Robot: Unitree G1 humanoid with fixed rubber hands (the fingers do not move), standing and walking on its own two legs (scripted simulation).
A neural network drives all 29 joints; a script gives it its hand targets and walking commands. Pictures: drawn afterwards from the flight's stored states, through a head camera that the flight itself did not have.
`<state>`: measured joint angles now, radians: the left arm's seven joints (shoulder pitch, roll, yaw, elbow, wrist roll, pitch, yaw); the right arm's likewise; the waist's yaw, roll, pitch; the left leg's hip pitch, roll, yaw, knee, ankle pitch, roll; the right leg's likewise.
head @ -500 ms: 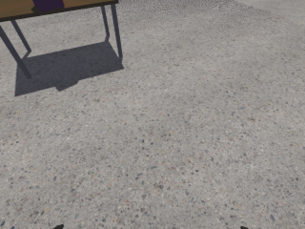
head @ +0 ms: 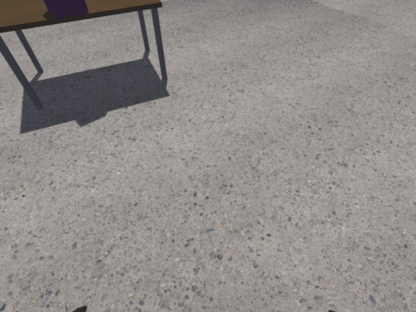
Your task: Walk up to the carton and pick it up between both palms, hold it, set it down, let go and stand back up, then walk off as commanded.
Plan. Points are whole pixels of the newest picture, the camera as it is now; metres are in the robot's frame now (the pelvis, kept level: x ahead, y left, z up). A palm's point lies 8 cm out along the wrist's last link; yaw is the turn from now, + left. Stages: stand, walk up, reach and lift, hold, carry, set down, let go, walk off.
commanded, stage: stand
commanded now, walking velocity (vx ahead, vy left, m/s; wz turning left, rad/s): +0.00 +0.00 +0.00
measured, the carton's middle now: out of the picture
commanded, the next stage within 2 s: none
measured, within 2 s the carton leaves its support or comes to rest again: neither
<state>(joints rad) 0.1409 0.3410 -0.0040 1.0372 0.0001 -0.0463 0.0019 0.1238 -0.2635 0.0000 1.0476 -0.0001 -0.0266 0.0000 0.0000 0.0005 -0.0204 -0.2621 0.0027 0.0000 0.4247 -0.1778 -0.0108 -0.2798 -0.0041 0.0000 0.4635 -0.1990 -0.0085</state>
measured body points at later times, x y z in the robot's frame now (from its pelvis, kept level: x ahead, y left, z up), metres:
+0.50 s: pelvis +0.00 +0.00 +0.00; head +0.00 +0.00 +0.45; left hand +0.10 +0.30 -0.12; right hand +0.10 -0.26 -0.14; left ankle +0.03 +0.13 -0.74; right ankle +0.03 -0.11 -0.74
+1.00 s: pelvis +0.00 +0.00 +0.00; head +0.00 -0.01 +0.45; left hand +0.10 +0.30 -0.12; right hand +0.10 -0.26 -0.14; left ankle +0.03 +0.13 -0.74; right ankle +0.03 -0.11 -0.74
